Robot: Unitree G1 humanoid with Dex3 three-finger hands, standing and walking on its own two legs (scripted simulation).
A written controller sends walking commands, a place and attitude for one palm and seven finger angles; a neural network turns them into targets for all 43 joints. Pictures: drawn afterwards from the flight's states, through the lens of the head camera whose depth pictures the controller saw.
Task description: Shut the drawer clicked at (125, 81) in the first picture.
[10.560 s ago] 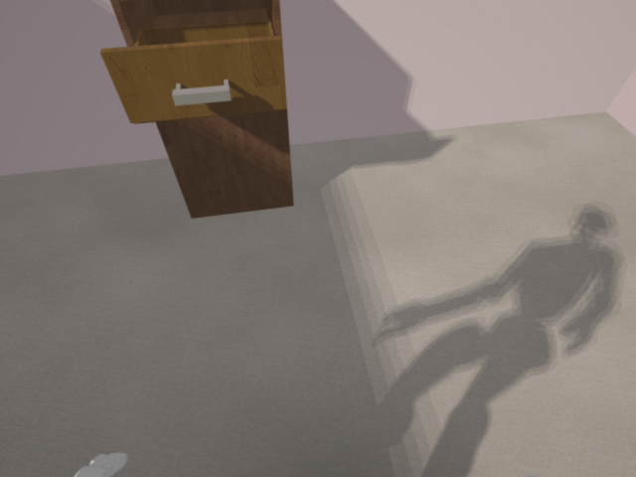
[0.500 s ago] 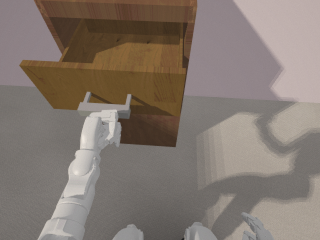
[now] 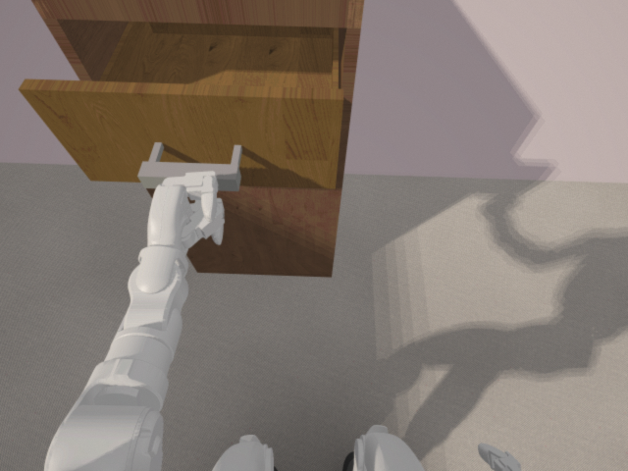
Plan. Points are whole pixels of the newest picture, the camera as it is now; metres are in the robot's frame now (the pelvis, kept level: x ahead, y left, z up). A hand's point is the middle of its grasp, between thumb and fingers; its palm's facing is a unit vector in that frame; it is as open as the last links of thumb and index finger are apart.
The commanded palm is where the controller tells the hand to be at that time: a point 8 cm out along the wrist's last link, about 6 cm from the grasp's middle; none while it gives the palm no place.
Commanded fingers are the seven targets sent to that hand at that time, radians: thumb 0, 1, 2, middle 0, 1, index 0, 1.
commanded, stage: push the drawer shut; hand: left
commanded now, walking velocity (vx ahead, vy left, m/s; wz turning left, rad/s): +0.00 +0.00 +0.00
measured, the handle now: (194, 163) +0.51 +0.16 +0.05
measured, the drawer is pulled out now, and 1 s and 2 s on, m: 0.14 0.02 0.00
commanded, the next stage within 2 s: pull the fist back off the drawer in 1.38 s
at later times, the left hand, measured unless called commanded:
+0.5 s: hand (225, 180) +0.48 +0.12 +0.05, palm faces -0.06 -1.00 -0.04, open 3.4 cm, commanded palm +0.46 +0.17 +0.05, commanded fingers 0.00 0.90 0.90 -1.40 -1.60 -1.40 -1.60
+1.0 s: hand (231, 142) +0.55 +0.11 +0.05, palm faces -0.05 -1.00 -0.04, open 3.3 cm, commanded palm +0.53 +0.16 +0.05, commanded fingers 0.00 0.90 0.90 -1.40 -1.60 -1.40 -1.60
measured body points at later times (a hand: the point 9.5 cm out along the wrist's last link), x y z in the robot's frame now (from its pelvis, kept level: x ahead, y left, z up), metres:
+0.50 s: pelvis +0.00 +0.00 -0.01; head +0.12 +0.00 +0.43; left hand +0.48 +0.17 +0.05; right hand +0.02 -0.26 -0.13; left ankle +0.00 +0.11 -0.68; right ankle +0.02 -0.10 -0.68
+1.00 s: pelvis +0.00 +0.02 -0.02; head +0.16 +0.02 +0.40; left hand +0.55 +0.17 +0.05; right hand -0.04 -0.24 -0.13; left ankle +0.00 +0.11 -0.68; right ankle +0.02 -0.10 -0.68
